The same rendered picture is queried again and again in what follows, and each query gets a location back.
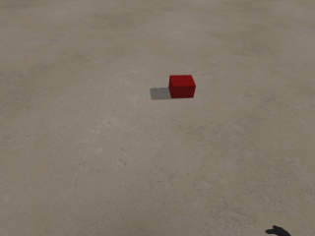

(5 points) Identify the carton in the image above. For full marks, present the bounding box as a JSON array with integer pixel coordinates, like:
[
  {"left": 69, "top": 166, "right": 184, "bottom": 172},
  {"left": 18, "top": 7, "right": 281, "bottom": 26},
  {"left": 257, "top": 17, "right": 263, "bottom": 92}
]
[{"left": 168, "top": 75, "right": 196, "bottom": 98}]

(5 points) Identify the robot right hand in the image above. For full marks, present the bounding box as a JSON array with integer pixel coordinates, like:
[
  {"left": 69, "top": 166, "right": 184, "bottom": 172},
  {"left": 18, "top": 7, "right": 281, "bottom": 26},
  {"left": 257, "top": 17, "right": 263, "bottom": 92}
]
[{"left": 265, "top": 225, "right": 291, "bottom": 236}]

